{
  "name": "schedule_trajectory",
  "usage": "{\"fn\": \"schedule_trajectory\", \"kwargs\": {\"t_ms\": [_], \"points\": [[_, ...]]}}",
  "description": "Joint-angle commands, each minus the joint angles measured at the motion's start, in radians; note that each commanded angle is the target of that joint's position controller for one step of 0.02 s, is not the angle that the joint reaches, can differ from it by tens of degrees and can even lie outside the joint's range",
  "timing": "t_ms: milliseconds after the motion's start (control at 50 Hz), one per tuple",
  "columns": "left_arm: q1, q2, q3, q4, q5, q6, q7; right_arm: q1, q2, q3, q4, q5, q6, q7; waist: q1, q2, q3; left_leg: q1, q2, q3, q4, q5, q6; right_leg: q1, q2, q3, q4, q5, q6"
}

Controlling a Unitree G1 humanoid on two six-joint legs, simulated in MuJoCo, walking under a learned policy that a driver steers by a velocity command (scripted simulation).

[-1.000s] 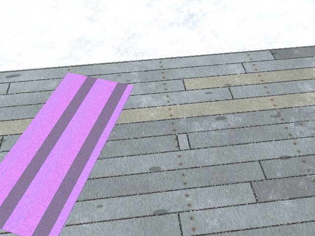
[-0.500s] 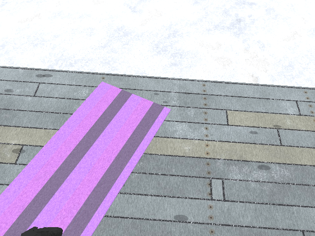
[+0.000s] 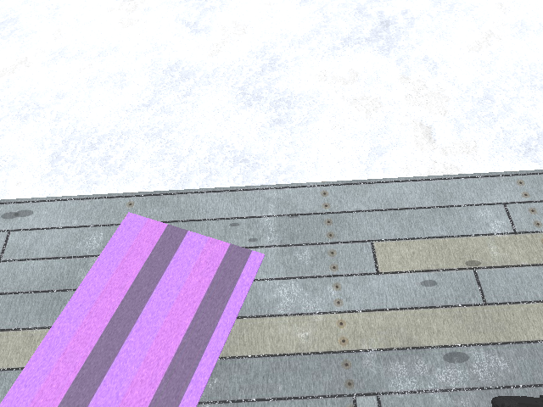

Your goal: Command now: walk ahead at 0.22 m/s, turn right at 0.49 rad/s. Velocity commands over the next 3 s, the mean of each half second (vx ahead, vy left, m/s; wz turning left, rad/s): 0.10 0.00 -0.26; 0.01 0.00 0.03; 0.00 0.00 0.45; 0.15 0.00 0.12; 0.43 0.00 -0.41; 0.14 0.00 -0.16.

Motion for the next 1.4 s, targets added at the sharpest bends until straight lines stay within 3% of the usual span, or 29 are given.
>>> {"fn": "schedule_trajectory", "kwargs": {"t_ms": [20, 100, 160, 180, 200, 220, 240, 260, 280, 320, 380, 440, 480, 500, 520, 580, 660, 820, 880, 960, 1040, 1100, 1120, 1140, 1160, 1180, 1220, 1280, 1400], "points": [[-0.016, 0.185, 0.055, -0.060, -0.016, 0.016, 0.031, -0.008, -0.055, -0.015, -0.052, 0.009, 0.004, -0.001, -0.024, -0.112, -0.146, 0.165, -0.080, 0.049, -0.152, 0.168, -0.018, -0.021, -0.179, 0.128, -0.007, 0.592, -0.084], [0.006, 0.166, 0.053, -0.053, -0.008, 0.045, 0.049, -0.074, -0.075, -0.021, -0.061, 0.013, -0.005, 0.017, -0.002, -0.131, -0.145, 0.177, -0.091, 0.010, -0.304, 0.202, 0.000, 0.070, -0.208, 0.226, 0.059, 0.438, -0.062], [-0.038, 0.135, 0.042, -0.068, 0.002, 0.046, 0.051, -0.009, -0.093, -0.032, -0.039, 0.002, -0.026, 0.022, -0.048, -0.140, -0.148, 0.275, -0.069, 0.013, -0.431, 0.247, 0.057, 0.113, -0.204, 0.267, 0.181, 0.428, -0.039], [-0.034, 0.110, 0.033, -0.077, 0.009, 0.041, 0.046, 0.026, -0.115, -0.036, -0.037, -0.013, -0.035, 0.016, -0.061, -0.103, -0.194, 0.420, 0.000, -0.022, -0.471, 0.441, 0.102, 0.076, -0.154, 0.242, 0.277, 0.378, -0.007], [0.024, 0.072, 0.018, -0.086, 0.029, 0.031, 0.042, 0.062, -0.162, -0.040, -0.046, -0.032, -0.034, 0.008, -0.041, 0.054, -0.284, 0.653, 0.175, -0.188, -0.399, 0.873, 0.200, -0.067, -0.065, 0.169, 0.469, 0.010, 0.035], [0.148, 0.068, 0.010, -0.071, 0.011, 0.031, 0.038, 0.107, -0.138, -0.038, -0.020, -0.037, -0.015, 0.009, -0.013, 0.254, -0.368, 0.810, 0.367, -0.436, -0.384, 0.991, 0.388, -0.244, 0.030, 0.111, 0.680, -0.547, 0.095], [0.174, 0.147, 0.024, -0.041, 0.011, 0.042, 0.035, 0.095, -0.078, -0.024, -0.022, 0.004, -0.003, 0.014, -0.012, 0.148, -0.357, 0.740, 0.373, -0.496, -0.414, 0.719, 0.393, -0.267, -0.039, 0.123, 0.763, -0.548, 0.125], [0.077, 0.183, 0.039, -0.044, 0.004, 0.062, 0.038, 0.056, -0.053, -0.015, -0.030, 0.015, 0.006, 0.017, -0.037, 0.070, -0.261, 0.660, 0.303, -0.404, -0.430, 0.542, 0.346, -0.292, -0.059, 0.098, 0.811, -0.492, 0.154], [0.030, 0.173, 0.041, -0.043, 0.004, 0.082, 0.045, 0.023, -0.051, -0.009, -0.029, 0.009, 0.017, 0.021, -0.035, 0.034, -0.210, 0.579, 0.254, -0.343, -0.460, 0.398, 0.309, -0.295, -0.072, 0.073, 0.805, -0.448, 0.169], [0.009, 0.137, 0.036, -0.046, 0.007, 0.105, 0.047, -0.044, -0.066, -0.008, -0.023, 0.001, 0.035, 0.023, -0.008, 0.072, -0.128, 0.407, 0.177, -0.241, -0.529, 0.212, 0.274, -0.217, -0.106, 0.033, 0.692, -0.370, 0.184], [0.004, 0.062, 0.011, -0.031, 0.013, 0.093, 0.041, -0.049, -0.068, -0.013, -0.002, -0.001, 0.049, 0.019, -0.020, 0.137, -0.135, 0.366, 0.106, -0.136, -0.542, 0.185, 0.259, -0.088, -0.113, -0.050, 0.445, -0.314, 0.185], [-0.002, 0.070, 0.014, -0.014, 0.014, 0.082, 0.033, -0.026, -0.083, -0.015, 0.018, 0.012, 0.057, 0.013, -0.026, 0.125, -0.167, 0.390, 0.119, -0.148, -0.521, 0.077, 0.262, 0.005, -0.117, -0.066, 0.233, -0.136, 0.156], [-0.014, 0.079, 0.015, -0.010, 0.028, 0.078, 0.029, 0.002, -0.066, -0.006, 0.037, 0.017, 0.057, 0.012, -0.019, 0.096, -0.143, 0.322, 0.091, -0.134, -0.524, -0.094, 0.202, 0.093, -0.121, -0.064, 0.094, -0.013, 0.115], [-0.034, 0.109, 0.017, -0.027, 0.041, 0.076, 0.031, 0.019, -0.053, 0.000, 0.048, 0.009, 0.050, 0.015, -0.027, 0.051, -0.129, 0.274, 0.071, -0.113, -0.505, -0.179, 0.151, 0.122, -0.186, 0.003, 0.085, 0.026, 0.084], [-0.055, 0.163, 0.030, -0.019, 0.036, 0.076, 0.033, 0.040, -0.054, -0.003, 0.043, 0.001, 0.044, 0.021, -0.073, -0.067, -0.087, 0.276, 0.000, -0.031, -0.487, -0.221, 0.106, 0.030, -0.209, 0.035, 0.097, -0.087, 0.038], [-0.076, 0.077, 0.007, -0.006, 0.042, 0.049, 0.026, -0.003, -0.031, 0.000, 0.057, 0.002, 0.044, 0.015, -0.060, -0.106, -0.051, 0.422, -0.028, 0.021, -0.397, -0.068, 0.074, -0.133, -0.188, 0.036, 0.025, -0.255, 0.051], [-0.055, 0.078, 0.003, 0.009, 0.028, 0.020, 0.026, 0.035, -0.037, -0.005, 0.092, 0.006, 0.049, 0.006, -0.059, -0.081, -0.057, 0.445, -0.025, 0.017, -0.374, 0.067, 0.086, -0.103, -0.177, 0.021, 0.057, -0.102, 0.072], [-0.027, 0.064, -0.004, 0.049, 0.021, 0.016, 0.027, 0.043, -0.045, -0.013, 0.165, 0.016, 0.065, -0.007, -0.051, -0.034, -0.065, 0.486, -0.018, 0.011, -0.362, 0.187, 0.074, -0.062, -0.160, 0.002, 0.072, 0.027, 0.067], [-0.026, 0.108, 0.014, 0.052, 0.018, 0.022, 0.039, 0.002, -0.079, -0.024, 0.162, 0.029, 0.073, -0.012, -0.035, -0.043, -0.055, 0.399, -0.036, 0.007, -0.320, 0.208, 0.082, -0.002, -0.160, -0.017, 0.089, 0.064, 0.059], [-0.005, 0.145, 0.039, 0.049, 0.016, 0.044, 0.068, -0.013, -0.078, -0.033, 0.138, 0.036, 0.086, -0.009, -0.022, -0.125, -0.050, 0.255, -0.067, 0.028, -0.199, 0.103, 0.069, 0.055, -0.293, 0.066, 0.069, 0.205, -0.034], [-0.104, 0.146, 0.046, 0.006, 0.014, 0.046, 0.085, -0.007, -0.060, -0.037, 0.114, 0.036, 0.094, 0.014, -0.037, -0.187, -0.037, 0.165, -0.030, 0.083, -0.021, -0.299, 0.077, 0.057, -0.457, 0.141, 0.058, 0.363, -0.130], [-0.145, 0.175, 0.059, -0.001, -0.008, 0.052, 0.085, 0.045, -0.060, -0.042, 0.125, 0.042, 0.093, 0.033, -0.070, -0.142, -0.065, 0.327, -0.053, 0.140, -0.233, -0.081, 0.097, 0.014, -0.383, 0.006, 0.157, 0.353, -0.048], [-0.097, 0.162, 0.058, 0.014, -0.004, 0.053, 0.081, 0.071, -0.096, -0.058, 0.124, 0.040, 0.092, 0.035, -0.072, -0.083, -0.088, 0.429, -0.057, 0.076, -0.342, 0.064, 0.121, -0.029, -0.317, -0.065, 0.268, 0.259, 0.006], [-0.080, 0.118, 0.048, -0.015, 0.025, 0.049, 0.078, 0.094, -0.230, -0.093, 0.102, 0.033, 0.091, 0.024, -0.051, 0.175, -0.113, 0.564, 0.143, -0.294, -0.464, 0.343, 0.233, -0.231, -0.176, -0.189, 0.553, -0.035, 0.121], [-0.169, 0.077, 0.032, -0.057, 0.032, 0.049, 0.080, 0.178, -0.236, -0.082, 0.112, 0.006, 0.076, 0.030, -0.112, 0.263, -0.177, 0.615, 0.305, -0.567, -0.534, 0.479, 0.407, -0.367, -0.046, -0.084, 0.758, -0.550, 0.147], [-0.142, 0.099, 0.038, -0.049, 0.020, 0.050, 0.075, 0.156, -0.189, -0.065, 0.103, 0.001, 0.056, 0.032, -0.092, 0.130, -0.182, 0.611, 0.304, -0.503, -0.523, 0.434, 0.419, -0.386, -0.087, 0.001, 0.881, -0.537, 0.144], [-0.127, 0.123, 0.052, -0.018, 0.013, 0.050, 0.075, 0.047, -0.170, -0.063, 0.076, 0.030, 0.049, 0.019, -0.053, 0.012, -0.118, 0.540, 0.198, -0.323, -0.515, 0.279, 0.317, -0.407, -0.129, -0.003, 0.851, -0.366, 0.139], [-0.129, 0.115, 0.057, -0.020, 0.015, 0.043, 0.075, 0.036, -0.145, -0.053, 0.065, 0.034, 0.067, -0.002, -0.045, 0.058, -0.127, 0.492, 0.126, -0.261, -0.534, 0.239, 0.286, -0.345, -0.120, -0.012, 0.786, -0.236, 0.162], [-0.180, 0.092, 0.047, -0.044, 0.011, 0.030, 0.069, 0.057, -0.165, -0.063, 0.051, 0.034, 0.086, -0.024, -0.068, 0.103, -0.123, 0.509, 0.107, -0.317, -0.542, 0.089, 0.289, -0.324, -0.099, 0.002, 0.506, -0.185, 0.194]]}}
Next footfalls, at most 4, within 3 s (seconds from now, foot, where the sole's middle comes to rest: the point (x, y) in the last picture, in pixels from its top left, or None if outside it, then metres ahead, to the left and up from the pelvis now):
0.18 left None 0.26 0.11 -0.78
0.50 right None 0.15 -0.12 -0.78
1.62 right None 0.27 -0.11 -0.78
1.98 left None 0.24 0.14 -0.78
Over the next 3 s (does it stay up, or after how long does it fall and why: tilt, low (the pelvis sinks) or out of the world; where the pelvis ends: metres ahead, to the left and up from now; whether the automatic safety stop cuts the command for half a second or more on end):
stays up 0.58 0.02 -0.01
